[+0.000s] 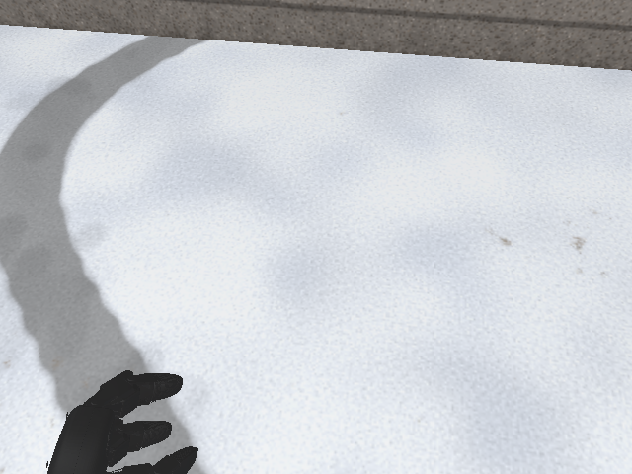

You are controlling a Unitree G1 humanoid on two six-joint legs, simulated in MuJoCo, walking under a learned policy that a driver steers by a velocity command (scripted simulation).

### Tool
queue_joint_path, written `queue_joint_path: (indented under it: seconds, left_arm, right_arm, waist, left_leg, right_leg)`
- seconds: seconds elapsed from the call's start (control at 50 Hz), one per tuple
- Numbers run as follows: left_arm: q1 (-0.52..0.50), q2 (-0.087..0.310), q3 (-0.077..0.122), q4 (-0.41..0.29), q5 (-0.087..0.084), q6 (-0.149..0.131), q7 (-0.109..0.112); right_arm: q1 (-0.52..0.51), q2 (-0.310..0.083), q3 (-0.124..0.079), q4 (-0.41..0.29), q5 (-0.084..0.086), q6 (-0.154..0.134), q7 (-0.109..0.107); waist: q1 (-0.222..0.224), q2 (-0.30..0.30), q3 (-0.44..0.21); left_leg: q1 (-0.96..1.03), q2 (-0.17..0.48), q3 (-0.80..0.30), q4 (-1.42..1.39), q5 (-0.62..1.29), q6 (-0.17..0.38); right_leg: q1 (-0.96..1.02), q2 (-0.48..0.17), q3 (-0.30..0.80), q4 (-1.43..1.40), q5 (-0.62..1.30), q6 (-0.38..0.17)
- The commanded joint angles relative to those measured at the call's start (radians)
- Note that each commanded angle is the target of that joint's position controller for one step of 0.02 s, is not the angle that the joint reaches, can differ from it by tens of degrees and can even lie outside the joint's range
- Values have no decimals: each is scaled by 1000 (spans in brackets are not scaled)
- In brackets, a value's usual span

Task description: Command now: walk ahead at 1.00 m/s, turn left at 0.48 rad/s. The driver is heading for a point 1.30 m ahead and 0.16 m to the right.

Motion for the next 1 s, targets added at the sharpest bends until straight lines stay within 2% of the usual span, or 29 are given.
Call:
queue_joint_path:
  seconds: [0.02,0.04,0.06,0.08,0.14,0.2,0.24,0.28,0.32,0.36,0.38,0.4,0.42,0.44,0.46,0.48,0.54,0.62,0.7,0.76,0.8,0.82,0.84,0.86,0.88,0.92,0.94,0.98,1.0]
  left_arm:
    - [303,179,94,46,25,9,-1]
    - [269,118,78,62,6,1,-6]
    - [292,113,80,102,8,-5,-14]
    - [344,128,78,149,7,-12,-7]
    - [422,97,71,218,-9,-26,-16]
    - [408,129,73,228,-13,-20,-16]
    - [397,153,75,224,-28,-20,-24]
    - [446,181,76,254,-38,-21,-32]
    - [496,208,76,288,-32,-17,-32]
    - [509,253,84,306,-25,3,-15]
    - [484,255,83,299,-27,14,-8]
    - [487,180,68,265,-18,20,-10]
    - [569,77,51,211,-45,13,-22]
    - [456,174,68,180,-33,6,-18]
    - [360,158,63,157,-31,3,-18]
    - [336,124,51,151,-22,3,-22]
    - [350,80,40,154,8,48,-47]
    - [111,67,28,54,4,57,-61]
    - [37,56,21,59,-27,48,-87]
    - [-11,86,32,57,-19,46,-77]
    - [102,127,51,84,-10,50,-69]
    - [309,160,70,144,-14,52,-62]
    - [514,202,94,203,-9,55,-49]
    - [552,324,137,210,11,67,-30]
    - [509,343,150,199,-19,79,-33]
    - [434,271,143,212,-26,75,-29]
    - [421,234,136,226,-27,70,-27]
    - [391,169,112,234,-31,60,-24]
    - [390,171,111,231,-34,51,-27]
  right_arm:
    - [55,37,52,-115,-2,-10,0]
    - [-101,-2,44,-140,-21,4,9]
    - [-189,-6,48,-166,-27,0,20]
    - [-245,7,53,-187,-46,6,33]
    - [-241,54,73,-216,-43,25,49]
    - [-356,57,89,-274,-45,21,61]
    - [-437,67,104,-290,-21,18,81]
    - [-481,77,110,-296,-11,18,83]
    - [-461,60,104,-284,-14,18,65]
    - [-243,18,82,-222,-29,14,44]
    - [-37,-16,61,-157,-38,14,28]
    - [101,-102,34,-122,-50,15,8]
    - [54,-169,19,-143,-48,18,-5]
    - [10,-128,13,-153,-21,26,-5]
    - [-28,-72,25,-125,-14,18,-9]
    - [-33,-30,32,-97,-11,6,-5]
    - [-57,53,59,-60,-10,-21,-6]
    - [-32,27,54,-31,5,-44,8]
    - [-14,-40,41,-16,31,-73,20]
    - [56,-60,42,26,8,-66,9]
    - [67,-98,37,35,-26,-38,-18]
    - [37,-115,32,29,-45,-18,-32]
    - [0,-122,31,13,-49,-6,-40]
    - [86,11,64,-36,-22,-15,-16]
    - [89,19,76,-70,-14,-39,0]
    - [-140,-7,89,-141,-20,-69,-5]
    - [-173,14,98,-154,-29,-70,-3]
    - [-179,32,107,-177,-57,-32,2]
    - [-181,38,110,-188,-61,-12,2]
  waist:
    - [112,-301,-351]
    - [133,-118,-194]
    - [130,-23,-111]
    - [120,1,-37]
    - [59,-87,31]
    - [48,-114,88]
    - [66,-115,110]
    - [80,-99,136]
    - [67,-109,97]
    - [-44,-157,-41]
    - [-144,-146,-138]
    - [-165,-22,-251]
    - [-27,251,-383]
    - [-67,143,-325]
    - [-34,62,-138]
    - [6,-3,-35]
    - [112,19,44]
    - [105,20,176]
    - [89,-25,154]
    - [60,-1,137]
    - [122,84,20]
    - [218,110,-89]
    - [320,83,-174]
    - [223,-176,-280]
    - [182,-295,-410]
    - [173,-33,-151]
    - [135,20,-67]
    - [58,12,16]
    - [41,-1,34]
  left_leg:
    - [-714,71,111,627,66,-21]
    - [-713,110,125,582,147,-27]
    - [-696,127,117,542,163,-26]
    - [-706,139,90,499,151,-25]
    - [-764,148,72,364,84,-43]
    - [-732,162,144,130,266,-61]
    - [-546,171,263,-91,413,-46]
    - [-417,169,322,-181,482,-11]
    - [-382,118,371,-226,394,26]
    - [-153,53,382,-247,281,60]
    - [97,66,345,-278,263,79]
    - [324,274,85,-286,-25,104]
    - [474,531,-497,-481,-217,184]
    - [443,502,-587,-598,-235,222]
    - [299,477,-405,-598,-112,211]
    - [130,439,-300,-619,20,192]
    - [-135,351,-116,-703,75,148]
    - [-210,290,59,-841,228,135]
    - [-208,272,248,-953,529,79]
    - [87,312,342,-844,1023,27]
    - [217,345,381,-568,1429,-12]
    - [202,352,393,-310,1519,-26]
    - [62,324,413,20,1410,-37]
    - [-355,204,390,486,641,-84]
    - [-610,55,257,714,-6,-101]
    - [-728,177,166,619,149,-75]
    - [-686,214,173,522,151,-75]
    - [-601,247,171,415,95,-103]
    - [-594,257,177,358,55,-117]
  right_leg:
    - [915,-373,808,-294,-391,-240]
    - [733,-334,647,-315,-355,-252]
    - [611,-300,559,-335,-282,-234]
    - [535,-275,478,-328,-180,-211]
    - [478,-245,335,-353,28,-180]
    - [379,-198,140,-446,189,-153]
    - [280,-139,14,-546,215,-127]
    - [293,-170,-5,-612,329,-137]
    - [476,-182,-55,-495,771,-135]
    - [544,-202,-89,-167,1074,-118]
    - [433,-173,-108,110,994,-104]
    - [224,-94,-101,515,485,-101]
    - [-53,73,-4,869,-286,-71]
    - [-215,52,67,926,-235,-93]
    - [-272,-9,61,872,-171,-93]
    - [-235,-45,59,783,-159,-89]
    - [-114,-100,71,623,-194,-60]
    - [-211,-146,12,344,2,-32]
    - [77,-78,-78,41,379,-81]
    - [52,7,-148,-37,297,-136]
    - [162,101,-188,-16,123,-168]
    - [349,138,-180,-2,51,-187]
    - [586,124,-130,-30,-24,-207]
    - [938,-133,277,12,-183,-341]
    - [1042,-276,818,-251,-324,-458]
    - [804,-220,670,-347,-202,-381]
    - [644,-178,578,-364,-134,-351]
    - [407,-101,460,-393,-79,-335]
    - [346,-81,433,-412,-83,-342]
